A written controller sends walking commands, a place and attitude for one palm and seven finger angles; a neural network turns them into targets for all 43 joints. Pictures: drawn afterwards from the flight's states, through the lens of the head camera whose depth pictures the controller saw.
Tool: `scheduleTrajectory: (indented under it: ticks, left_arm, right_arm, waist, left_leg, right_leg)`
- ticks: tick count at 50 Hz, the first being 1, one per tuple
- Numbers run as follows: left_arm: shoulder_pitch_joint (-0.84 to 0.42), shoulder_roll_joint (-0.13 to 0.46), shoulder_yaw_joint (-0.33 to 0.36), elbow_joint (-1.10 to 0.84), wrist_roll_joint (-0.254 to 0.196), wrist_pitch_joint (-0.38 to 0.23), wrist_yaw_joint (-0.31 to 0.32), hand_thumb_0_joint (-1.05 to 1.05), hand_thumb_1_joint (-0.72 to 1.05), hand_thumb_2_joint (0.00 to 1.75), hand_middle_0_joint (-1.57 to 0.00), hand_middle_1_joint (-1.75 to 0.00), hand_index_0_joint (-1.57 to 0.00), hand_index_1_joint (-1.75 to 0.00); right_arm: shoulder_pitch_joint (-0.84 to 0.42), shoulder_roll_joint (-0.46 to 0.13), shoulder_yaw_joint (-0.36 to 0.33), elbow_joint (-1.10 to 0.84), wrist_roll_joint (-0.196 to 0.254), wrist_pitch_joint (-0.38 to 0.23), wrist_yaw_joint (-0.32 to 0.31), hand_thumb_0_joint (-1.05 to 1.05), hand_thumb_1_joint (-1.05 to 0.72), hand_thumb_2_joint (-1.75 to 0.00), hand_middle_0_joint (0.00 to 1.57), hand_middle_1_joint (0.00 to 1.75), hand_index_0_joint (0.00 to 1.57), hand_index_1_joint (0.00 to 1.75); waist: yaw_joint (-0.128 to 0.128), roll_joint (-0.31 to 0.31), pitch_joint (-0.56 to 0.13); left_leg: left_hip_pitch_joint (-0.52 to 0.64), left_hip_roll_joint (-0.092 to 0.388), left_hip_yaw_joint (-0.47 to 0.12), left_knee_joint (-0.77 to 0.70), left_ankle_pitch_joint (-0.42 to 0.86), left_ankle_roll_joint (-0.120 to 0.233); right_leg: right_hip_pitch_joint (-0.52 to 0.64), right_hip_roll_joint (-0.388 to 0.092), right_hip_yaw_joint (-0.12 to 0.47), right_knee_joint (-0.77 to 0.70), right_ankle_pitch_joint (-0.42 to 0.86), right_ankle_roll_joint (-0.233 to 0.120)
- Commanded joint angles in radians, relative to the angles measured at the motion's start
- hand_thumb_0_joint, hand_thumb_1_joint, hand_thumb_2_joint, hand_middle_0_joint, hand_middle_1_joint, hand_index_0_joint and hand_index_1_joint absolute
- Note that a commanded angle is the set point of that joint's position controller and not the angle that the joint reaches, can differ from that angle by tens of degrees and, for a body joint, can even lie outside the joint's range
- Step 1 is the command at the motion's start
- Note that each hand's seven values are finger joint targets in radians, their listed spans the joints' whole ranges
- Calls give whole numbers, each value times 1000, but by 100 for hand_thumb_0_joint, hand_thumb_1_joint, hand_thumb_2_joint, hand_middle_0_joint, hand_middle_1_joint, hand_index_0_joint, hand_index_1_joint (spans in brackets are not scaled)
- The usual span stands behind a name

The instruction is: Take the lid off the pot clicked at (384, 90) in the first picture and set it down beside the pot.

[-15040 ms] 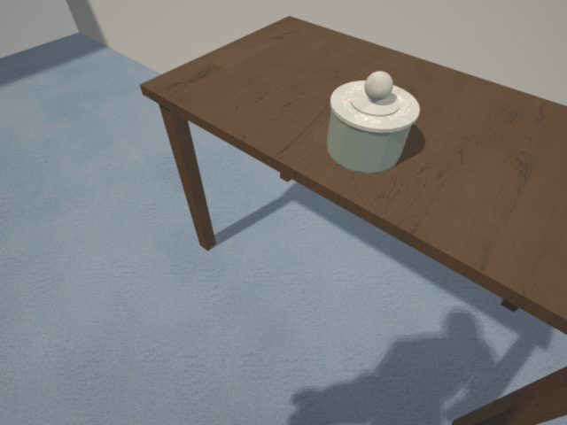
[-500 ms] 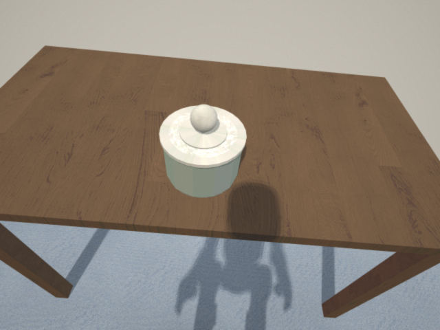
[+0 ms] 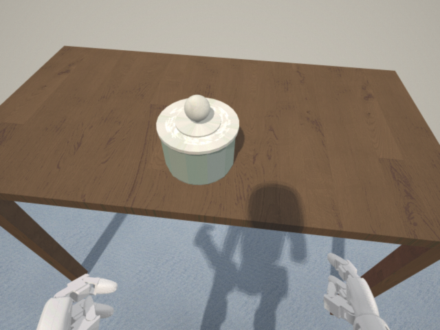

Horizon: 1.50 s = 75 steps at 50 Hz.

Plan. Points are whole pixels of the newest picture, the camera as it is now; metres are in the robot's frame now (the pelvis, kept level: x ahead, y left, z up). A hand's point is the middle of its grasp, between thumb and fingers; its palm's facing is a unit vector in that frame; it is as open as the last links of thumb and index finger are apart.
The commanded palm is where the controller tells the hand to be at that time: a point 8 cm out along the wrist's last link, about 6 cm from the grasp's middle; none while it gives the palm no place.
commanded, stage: lift the closed hand beside the body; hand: left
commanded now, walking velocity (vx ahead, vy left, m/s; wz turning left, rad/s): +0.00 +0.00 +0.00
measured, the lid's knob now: (197, 108) +0.49 +0.10 +0.14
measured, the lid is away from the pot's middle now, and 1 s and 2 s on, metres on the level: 0.00 0.00 0.00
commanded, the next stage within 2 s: raise the hand higher, near the body in 0.18 s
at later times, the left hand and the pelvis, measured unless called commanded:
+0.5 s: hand (89, 289) +0.16 +0.22 +0.04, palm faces +0.21 -0.88 -0.42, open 3.1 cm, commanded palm +0.11 +0.26 +0.08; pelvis +0.03 -0.01 +0.00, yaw -2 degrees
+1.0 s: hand (67, 249) +0.19 +0.24 +0.11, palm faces +0.25 -0.88 -0.41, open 3.1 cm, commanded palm +0.15 +0.28 +0.14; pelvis +0.03 +0.02 +0.00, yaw -2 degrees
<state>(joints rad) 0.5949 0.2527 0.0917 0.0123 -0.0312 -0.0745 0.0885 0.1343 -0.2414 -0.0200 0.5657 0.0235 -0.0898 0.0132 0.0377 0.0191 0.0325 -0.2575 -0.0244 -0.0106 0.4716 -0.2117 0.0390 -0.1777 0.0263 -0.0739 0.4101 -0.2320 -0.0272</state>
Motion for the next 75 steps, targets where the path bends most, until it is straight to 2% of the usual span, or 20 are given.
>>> scheduleTrajectory:
  ticks: [1, 4, 9, 14, 17, 19, 25, 29, 34, 40, 44, 47, 54, 58, 59, 61, 63, 67, 70, 75]
  left_arm:
    - [-85, 94, 46, -253, -12, -64, 14, 0, 90, 90, -121, -140, -121, -140]
    - [-1, 96, 56, -299, -10, -61, 10, 0, 90, 90, -130, -150, -130, -150]
    - [54, 159, 167, -292, -13, -58, 10, 0, 90, 90, -130, -150, -130, -150]
    - [109, 159, 154, -454, -5, -66, -1, 0, 90, 90, -130, -150, -130, -150]
    - [195, 171, 203, -352, -2, -51, -6, 0, 90, 90, -130, -150, -130, -150]
    - [226, 117, 159, -362, -3, -62, -20, 0, 90, 90, -130, -150, -130, -150]
    - [137, 219, 217, -543, 11, -80, 4, 0, 90, 90, -130, -150, -130, -150]
    - [199, 139, 176, -469, 5, -74, -8, 0, 90, 90, -130, -150, -130, -150]
    - [134, 181, 174, -664, 8, -90, 0, 0, 90, 90, -130, -150, -130, -150]
    - [133, 172, 199, -583, 11, -84, -5, 0, 90, 90, -130, -150, -130, -150]
    - [56, 172, 168, -725, 8, -101, -6, 0, 90, 90, -130, -150, -130, -150]
    - [28, 230, 226, -730, 13, -101, 11, 0, 90, 90, -130, -150, -130, -150]
    - [-3, 191, 217, -725, 0, -114, 4, 0, 90, 90, -130, -150, -130, -150]
    - [-54, 273, 301, -777, 4, -129, 24, 0, 90, 90, -130, -150, -130, -150]
    - [-74, 496, 222, -788, 410, -31, 52, 0, 87, 91, -129, -146, -129, -146]
    - [-130, 361, 172, -813, 410, 29, 54, 0, 81, 94, -126, -139, -126, -139]
    - [-43, 434, 208, -747, 568, 94, 41, 0, 74, 99, -124, -132, -124, -132]
    - [-156, 626, 272, -753, 715, 160, -15, 0, 60, 109, -120, -118, -120, -118]
    - [-257, 698, 275, -646, 757, 172, -99, 0, 50, 115, -117, -107, -117, -107]
    - [-356, 697, 217, -590, 690, 169, -274, 0, 33, 126, -112, -90, -112, -90]
  right_arm:
    - [-46, -95, -18, -129, -10, -24, -38, 0, -90, -90, 20, 30, 20, 30]
    - [-46, -97, -22, -126, -17, -30, -44, 0, -90, -90, 20, 30, 20, 30]
    - [-85, -83, -28, -107, -20, -10, -57, 0, -90, -90, 20, 30, 20, 30]
    - [-91, -72, -18, -120, -19, -27, -59, 0, -90, -90, 20, 30, 20, 30]
    - [-107, -78, -34, -91, -21, -13, -61, 0, -90, -90, 20, 30, 20, 30]
    - [-102, -68, -39, -102, -14, -7, -57, 0, -90, -90, 20, 30, 20, 30]
    - [-102, -86, -35, -106, -20, -43, -70, 0, -90, -90, 20, 30, 20, 30]
    - [-100, -70, -40, -99, -14, -30, -68, 0, -90, -90, 20, 30, 20, 30]
    - [-88, -81, -27, -128, -15, -57, -64, 0, -90, -90, 20, 30, 20, 30]
    - [-98, -82, -27, -111, -18, -46, -53, 0, -90, -90, 20, 30, 20, 30]
    - [-83, -79, -10, -139, -13, -60, -42, 0, -90, -90, 20, 30, 20, 30]
    - [-84, -89, -7, -126, -22, -70, -43, 0, -90, -90, 20, 30, 20, 30]
    - [-83, -80, -3, -131, -10, -58, -32, 0, -90, -90, 20, 30, 20, 30]
    - [-91, -94, 1, -124, -18, -75, -36, 0, -90, -90, 20, 30, 20, 30]
    - [-45, -172, 17, -150, -39, -1, -30, 0, -90, -90, 20, 30, 20, 30]
    - [-66, -121, 5, -186, -31, 55, -11, 0, -90, -90, 20, 30, 20, 30]
    - [-96, -130, -3, -209, -20, 101, 1, 0, -90, -90, 20, 30, 20, 30]
    - [-123, -157, 0, -243, -11, 196, -5, 0, -90, -90, 20, 30, 20, 30]
    - [-138, -160, -1, -215, 8, 199, -11, 0, -90, -90, 20, 30, 20, 30]
    - [-143, -168, -3, -210, 25, 168, -21, 0, -90, -90, 20, 30, 20, 30]
  waist:
    - [-42, 23, -62]
    - [-24, 6, -122]
    - [1, -61, -35]
    - [23, 75, -118]
    - [32, -36, -76]
    - [28, -67, -57]
    - [32, -1, -137]
    - [25, -55, -62]
    - [30, 67, -150]
    - [33, -13, -54]
    - [24, 77, -109]
    - [36, 72, -107]
    - [25, 57, -88]
    - [36, 69, -124]
    - [43, 162, -131]
    - [36, 158, -77]
    - [71, 148, -86]
    - [73, 58, -233]
    - [61, 71, -228]
    - [44, 20, -202]
  left_leg:
    - [149, -2, 5, -60, -46, 3]
    - [177, -6, 10, -53, 46, 8]
    - [152, -3, 14, -66, 113, 10]
    - [200, 5, 23, -76, 220, 7]
    - [193, 12, 21, -75, 258, 8]
    - [188, 19, 23, -74, 259, 11]
    - [236, 21, 26, -68, 296, 13]
    - [218, 29, 23, -79, 282, 13]
    - [246, 37, 13, -79, 319, 8]
    - [217, 49, 0, -96, 308, -1]
    - [227, 63, -28, -98, 311, -11]
    - [221, 66, -37, -109, 276, -17]
    - [184, 73, -46, -116, 209, -23]
    - [191, 72, -55, -124, 171, -27]
    - [57, 64, -47, -96, 229, -32]
    - [23, 69, -48, -92, 236, -45]
    - [9, 72, -49, -79, 173, -38]
    - [32, 54, -37, -22, 186, -7]
    - [45, 43, -53, -20, 151, 7]
    - [86, 8, -51, -35, 182, 20]
  right_leg:
    - [-104, -29, 75, -164, -81, 15]
    - [-58, -28, 66, -154, 7, 17]
    - [-31, -38, 66, -166, 119, 27]
    - [42, -43, 62, -139, 242, 28]
    - [31, -38, 54, -138, 328, 43]
    - [30, -39, 48, -125, 317, 41]
    - [28, -32, 53, -139, 300, 38]
    - [13, -29, 40, -132, 275, 31]
    - [47, -31, 40, -118, 256, 27]
    - [-2, -17, 25, -127, 219, 17]
    - [25, -23, 28, -101, 176, 17]
    - [14, -14, 27, -112, 149, 14]
    - [21, -18, 28, -91, 115, 8]
    - [29, -9, 33, -100, 104, 8]
    - [-38, -2, 55, 14, 103, 9]
    - [-80, -4, 12, 29, 61, -6]
    - [-79, 18, 40, 40, 31, -18]
    - [-54, 5, 69, 46, 19, -10]
    - [-71, -2, 67, 24, 6, 3]
    - [-68, -7, 51, -24, 94, 30]
